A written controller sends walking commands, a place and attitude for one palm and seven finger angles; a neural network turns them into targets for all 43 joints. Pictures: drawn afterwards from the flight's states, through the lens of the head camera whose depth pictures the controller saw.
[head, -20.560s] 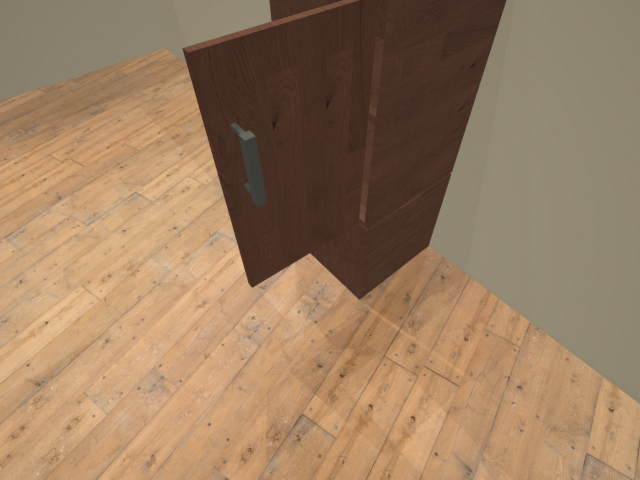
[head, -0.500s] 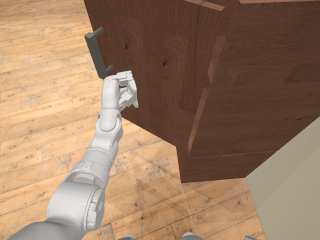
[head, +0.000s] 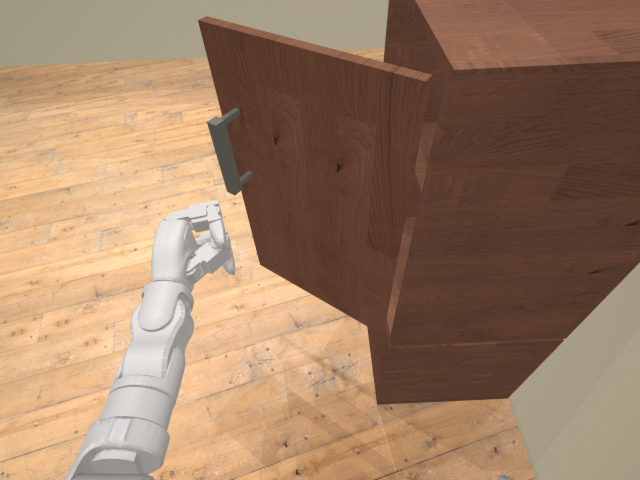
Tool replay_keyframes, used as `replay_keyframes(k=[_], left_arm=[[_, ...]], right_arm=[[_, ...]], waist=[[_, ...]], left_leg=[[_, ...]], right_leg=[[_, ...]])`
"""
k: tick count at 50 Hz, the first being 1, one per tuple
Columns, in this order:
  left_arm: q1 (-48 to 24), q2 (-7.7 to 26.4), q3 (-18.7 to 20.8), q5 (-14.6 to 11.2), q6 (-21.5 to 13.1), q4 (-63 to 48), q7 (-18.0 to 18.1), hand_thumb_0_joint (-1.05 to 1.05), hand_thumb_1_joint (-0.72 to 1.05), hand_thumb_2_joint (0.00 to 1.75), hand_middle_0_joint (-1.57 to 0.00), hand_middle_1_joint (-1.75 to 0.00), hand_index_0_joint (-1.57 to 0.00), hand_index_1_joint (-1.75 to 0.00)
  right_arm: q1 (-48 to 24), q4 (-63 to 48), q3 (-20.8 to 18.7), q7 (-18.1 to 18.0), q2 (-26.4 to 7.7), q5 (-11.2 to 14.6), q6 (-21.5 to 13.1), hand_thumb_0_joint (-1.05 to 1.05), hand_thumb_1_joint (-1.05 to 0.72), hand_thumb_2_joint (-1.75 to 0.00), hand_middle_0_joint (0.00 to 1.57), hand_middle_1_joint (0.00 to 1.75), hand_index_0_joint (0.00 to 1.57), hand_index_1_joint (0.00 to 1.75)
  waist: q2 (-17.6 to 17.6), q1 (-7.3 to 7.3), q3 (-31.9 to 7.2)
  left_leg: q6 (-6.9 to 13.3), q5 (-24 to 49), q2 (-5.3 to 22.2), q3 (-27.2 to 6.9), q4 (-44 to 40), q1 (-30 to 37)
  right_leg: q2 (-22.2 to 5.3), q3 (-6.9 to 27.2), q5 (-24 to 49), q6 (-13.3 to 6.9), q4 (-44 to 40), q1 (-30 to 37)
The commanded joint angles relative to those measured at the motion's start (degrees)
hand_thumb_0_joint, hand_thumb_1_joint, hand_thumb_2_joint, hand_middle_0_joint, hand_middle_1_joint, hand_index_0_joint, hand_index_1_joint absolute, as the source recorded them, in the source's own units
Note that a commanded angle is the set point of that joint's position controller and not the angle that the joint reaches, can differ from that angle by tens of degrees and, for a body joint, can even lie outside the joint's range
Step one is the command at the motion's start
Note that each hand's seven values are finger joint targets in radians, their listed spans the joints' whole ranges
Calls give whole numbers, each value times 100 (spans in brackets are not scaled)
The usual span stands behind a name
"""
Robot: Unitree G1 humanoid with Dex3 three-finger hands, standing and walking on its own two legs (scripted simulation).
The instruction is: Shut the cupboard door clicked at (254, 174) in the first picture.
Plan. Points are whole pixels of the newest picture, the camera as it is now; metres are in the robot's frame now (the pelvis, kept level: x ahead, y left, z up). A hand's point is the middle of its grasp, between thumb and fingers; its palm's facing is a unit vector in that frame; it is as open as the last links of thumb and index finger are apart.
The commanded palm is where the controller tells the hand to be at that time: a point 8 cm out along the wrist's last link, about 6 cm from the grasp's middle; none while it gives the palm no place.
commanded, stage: draw the hand back to the body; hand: left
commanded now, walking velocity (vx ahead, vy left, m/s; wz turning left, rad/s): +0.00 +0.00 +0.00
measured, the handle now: (233, 152) +0.63 +0.17 +0.06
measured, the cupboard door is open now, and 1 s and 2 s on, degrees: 53 53 53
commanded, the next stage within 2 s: step back with the hand held close in 1.16 s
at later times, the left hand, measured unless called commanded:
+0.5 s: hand (85, 317) +0.25 +0.24 +0.15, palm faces +0.29 -0.91 -0.29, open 4.0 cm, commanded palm +0.21 +0.28 +0.17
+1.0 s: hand out of the picture +0.19 +0.30 +0.17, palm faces +0.50 -0.77 -0.39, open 7.2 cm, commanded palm +0.14 +0.33 +0.20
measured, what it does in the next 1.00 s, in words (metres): stands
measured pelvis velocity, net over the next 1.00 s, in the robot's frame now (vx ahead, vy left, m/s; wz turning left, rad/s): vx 0.01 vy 0.03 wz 0.03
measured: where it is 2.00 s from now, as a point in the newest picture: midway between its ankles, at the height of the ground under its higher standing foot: outside the picture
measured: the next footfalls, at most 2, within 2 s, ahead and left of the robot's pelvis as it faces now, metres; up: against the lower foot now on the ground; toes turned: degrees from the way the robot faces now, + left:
none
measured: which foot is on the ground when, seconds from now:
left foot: down 0.00-1.00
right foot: down 0.00-1.00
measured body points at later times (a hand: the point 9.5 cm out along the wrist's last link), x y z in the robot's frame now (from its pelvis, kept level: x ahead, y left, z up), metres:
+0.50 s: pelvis +0.01 +0.02 +0.02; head -0.01 +0.00 +0.47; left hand +0.23 +0.28 +0.16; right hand +0.21 -0.17 -0.06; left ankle +0.00 +0.13 -0.72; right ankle -0.01 -0.09 -0.72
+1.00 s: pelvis +0.01 +0.03 +0.02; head -0.01 +0.00 +0.47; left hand +0.16 +0.34 +0.20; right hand +0.20 -0.19 -0.07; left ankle +0.00 +0.13 -0.72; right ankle -0.01 -0.09 -0.72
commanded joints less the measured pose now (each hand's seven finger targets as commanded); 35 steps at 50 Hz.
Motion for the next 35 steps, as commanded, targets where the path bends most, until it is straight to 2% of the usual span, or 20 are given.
replay_keyframes(k=[1,4,5,7,8,9,10,11,16,19,20,22,24,26,27,29,31,32,33,35], left_arm=[[-1603,900,277,-242,-44,-1906,-185,0,90,90,-124,-144,-124,-144],[-1207,970,325,-329,119,-2340,-323,0,90,90,-116,-135,-116,-135],[-993,1260,-19,236,126,-2797,47,0,90,90,-113,-132,-113,-132],[-276,1170,-16,327,327,-2969,320,0,90,90,-108,-126,-108,-126],[-224,1228,49,377,379,-3108,400,0,90,90,-105,-123,-105,-123],[-66,1159,6,394,446,-3210,449,0,90,90,-102,-120,-102,-120],[-39,1291,113,449,489,-3306,498,0,90,90,-100,-117,-100,-117],[43,1199,48,454,525,-3482,531,0,90,90,-97,-114,-97,-114],[794,1337,259,514,667,-4323,654,0,90,90,-83,-99,-83,-99],[1214,1410,369,536,722,-4733,706,0,90,90,-75,-90,-75,-90],[1376,1514,513,547,742,-4770,724,0,90,90,-72,-87,-72,-87],[1842,1582,641,547,768,-4921,740,0,90,90,-67,-81,-67,-81],[2149,1568,733,537,776,-5236,749,0,90,90,-61,-75,-61,-75],[2405,1632,884,554,790,-5403,777,0,90,90,-56,-69,-56,-69],[2633,1737,1011,552,809,-5362,784,0,90,90,-53,-66,-53,-66],[2836,1808,1194,551,779,-5632,808,0,90,90,-47,-60,-47,-60],[3160,1922,1437,533,777,-5756,840,0,90,90,-42,-54,-42,-54],[3430,2081,1630,523,792,-5694,852,0,90,90,-39,-51,-39,-51],[3424,1996,1604,518,758,-5903,845,0,90,90,-36,-48,-36,-48],[3597,2148,1835,514,703,-6088,884,0,90,90,-31,-42,-31,-42]], right_arm=[[-840,-1005,-124,-113,-545,34,-439,0,-90,-90,20,30,20,30],[-1097,-1086,-62,-161,-517,67,-525,0,-90,-90,20,30,20,30],[-1235,-1081,-51,-261,-371,33,-396,0,-90,-90,20,30,20,30],[-1314,-1101,-30,-339,-395,-5,-282,0,-90,-90,20,30,20,30],[-1397,-1086,6,-361,-380,-5,-245,0,-90,-90,20,30,20,30],[-1398,-1078,21,-371,-360,-29,-214,0,-90,-90,20,30,20,30],[-1455,-1085,52,-387,-371,-35,-190,0,-90,-90,20,30,20,30],[-1472,-1080,59,-390,-342,-49,-181,0,-90,-90,20,30,20,30],[-1590,-1129,119,-380,-300,-131,-183,0,-90,-90,20,30,20,30],[-1622,-1147,133,-364,-298,-177,-219,0,-90,-90,20,30,20,30],[-1626,-1141,144,-362,-324,-197,-223,0,-90,-90,20,30,20,30],[-1622,-1138,117,-343,-338,-222,-243,0,-90,-90,20,30,20,30],[-1643,-1161,117,-321,-299,-224,-246,0,-90,-90,20,30,20,30],[-1636,-1147,105,-301,-300,-229,-264,0,-90,-90,20,30,20,30],[-1643,-1124,96,-297,-339,-238,-277,0,-90,-90,20,30,20,30],[-1641,-1139,79,-291,-313,-238,-301,0,-90,-90,20,30,20,30],[-1614,-1125,60,-293,-306,-248,-330,0,-90,-90,20,30,20,30],[-1619,-1109,38,-291,-342,-257,-343,0,-90,-90,20,30,20,30],[-1642,-1134,40,-283,-302,-234,-353,0,-90,-90,20,30,20,30],[-1631,-1108,15,-288,-311,-234,-416,0,-90,-90,20,30,20,30]], waist=[[-477,152,-1257],[-361,220,-1092],[-616,188,-874],[-651,225,-708],[-417,221,-528],[-434,223,-472],[-357,234,-387],[-195,213,-372],[119,299,-398],[129,323,-309],[-91,353,-286],[-146,384,-265],[140,409,-287],[115,423,-205],[-58,446,-67],[95,469,-151],[22,512,-267],[-91,545,-153],[62,531,-168],[190,540,-129]], left_leg=[[303,810,-298,72,-608,782],[295,832,-288,55,-745,936],[296,895,-276,16,-1023,1134],[324,953,-247,14,-1185,1313],[311,1013,-230,9,-1281,1434],[305,1042,-221,-12,-1375,1542],[298,1054,-219,-12,-1457,1632],[276,1071,-208,-31,-1544,1745],[241,1582,-174,-67,-1795,2147],[223,1771,-155,-104,-1867,2264],[222,1807,-160,-113,-1891,2246],[213,2003,-140,-129,-1876,2244],[181,2189,-127,-141,-1873,2304],[150,2253,-113,-168,-1881,2255],[153,2237,-102,-177,-1884,2177],[141,2352,-104,-176,-1866,2198],[137,2508,-99,-191,-1825,2207],[151,2422,-101,-164,-1812,2114],[143,2374,-106,-153,-1822,2103],[140,2284,-103,-155,-1815,2109]], right_leg=[[-95,190,1540,199,-921,858],[-110,157,1512,185,-986,952],[-245,338,1427,230,-1312,1050],[-253,291,1352,247,-1498,1249],[-232,260,1387,220,-1571,1208],[-217,201,1397,205,-1590,1297],[-190,181,1368,193,-1687,1277],[-187,143,1330,163,-1709,1381],[-147,43,1778,118,-1846,1775],[-137,9,1891,109,-1919,1867],[-118,-27,1930,122,-1939,1879],[-134,-23,2062,117,-1936,2001],[-145,-30,2151,110,-1906,2038],[-132,-65,2122,108,-1903,2025],[-130,-65,2103,109,-1948,2015],[-149,-78,2147,114,-1888,2063],[-157,-94,2246,126,-1855,2124],[-161,-76,2237,131,-1904,2117],[-182,-79,2166,133,-1882,2116],[-176,-86,2060,136,-1905,2043]])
